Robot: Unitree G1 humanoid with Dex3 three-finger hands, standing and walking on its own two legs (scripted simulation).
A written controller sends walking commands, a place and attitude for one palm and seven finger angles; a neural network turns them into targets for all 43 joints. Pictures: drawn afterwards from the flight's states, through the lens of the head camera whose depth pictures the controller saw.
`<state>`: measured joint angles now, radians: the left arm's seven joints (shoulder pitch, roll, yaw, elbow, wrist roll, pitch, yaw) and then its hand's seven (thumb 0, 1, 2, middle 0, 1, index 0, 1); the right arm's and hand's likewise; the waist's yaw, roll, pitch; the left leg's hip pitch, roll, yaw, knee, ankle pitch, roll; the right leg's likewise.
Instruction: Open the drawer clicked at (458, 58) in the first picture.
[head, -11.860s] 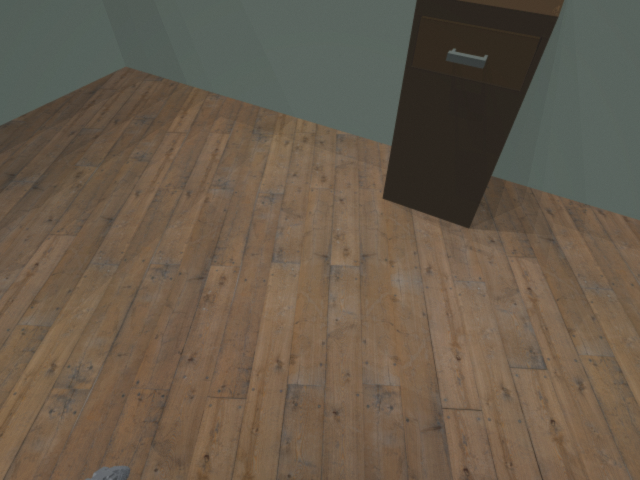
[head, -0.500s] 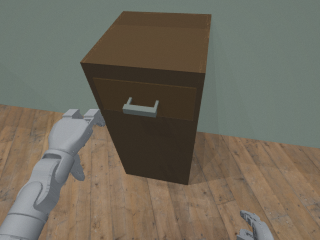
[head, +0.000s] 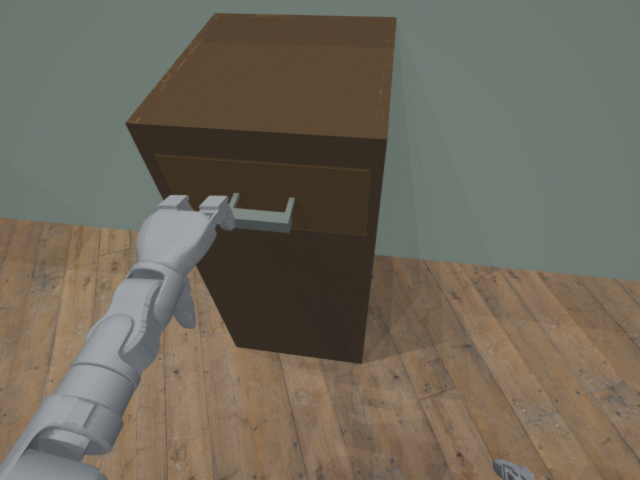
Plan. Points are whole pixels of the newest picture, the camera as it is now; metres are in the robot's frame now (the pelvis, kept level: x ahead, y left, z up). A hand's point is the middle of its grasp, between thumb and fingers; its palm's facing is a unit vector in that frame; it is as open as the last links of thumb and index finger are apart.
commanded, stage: move the hooked fingers above the handle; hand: left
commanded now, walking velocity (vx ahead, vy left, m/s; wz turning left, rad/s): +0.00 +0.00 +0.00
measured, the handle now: (259, 210) +0.55 +0.16 -0.03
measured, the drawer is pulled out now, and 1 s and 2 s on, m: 0.00 0.00 0.00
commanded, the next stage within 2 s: lower the fingers behind the handle in 1.94 s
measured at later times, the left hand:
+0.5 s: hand (223, 234) +0.43 +0.18 +0.04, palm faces -0.05 -0.05 -1.00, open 13.8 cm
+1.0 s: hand (253, 209) +0.50 +0.15 +0.03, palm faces -0.03 -0.04 -1.00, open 13.8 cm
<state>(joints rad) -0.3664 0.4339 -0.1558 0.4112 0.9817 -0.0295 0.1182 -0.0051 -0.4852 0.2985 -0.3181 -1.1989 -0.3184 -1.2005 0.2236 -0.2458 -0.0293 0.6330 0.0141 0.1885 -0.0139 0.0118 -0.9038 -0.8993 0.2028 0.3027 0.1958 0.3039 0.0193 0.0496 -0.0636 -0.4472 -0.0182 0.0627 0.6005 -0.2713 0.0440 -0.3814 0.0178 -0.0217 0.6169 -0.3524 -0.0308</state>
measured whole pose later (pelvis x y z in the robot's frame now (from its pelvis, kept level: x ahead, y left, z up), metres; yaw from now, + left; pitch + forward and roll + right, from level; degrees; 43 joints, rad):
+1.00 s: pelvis +0.01 +0.00 -0.02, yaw -1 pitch +17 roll -1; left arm -0.85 0.38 -0.12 1.03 1.08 -0.01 0.29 0.00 -0.48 0.30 -0.32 -1.20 -0.32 -1.20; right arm 0.36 -0.24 -0.06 0.69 -0.01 0.18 0.00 0.01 -0.90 -0.90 0.20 0.30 0.20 0.30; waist -0.12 0.04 -0.14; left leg -0.70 0.01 0.07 0.74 -0.34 0.04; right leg -0.63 0.04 -0.02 0.73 -0.40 -0.03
